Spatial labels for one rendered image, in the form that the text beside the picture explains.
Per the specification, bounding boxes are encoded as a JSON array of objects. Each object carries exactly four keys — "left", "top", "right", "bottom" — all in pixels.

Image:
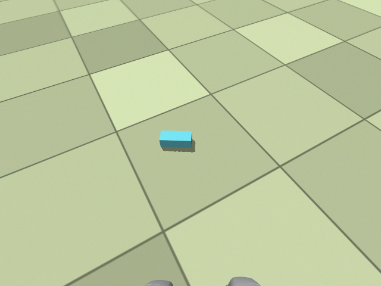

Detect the carton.
[{"left": 160, "top": 130, "right": 192, "bottom": 148}]

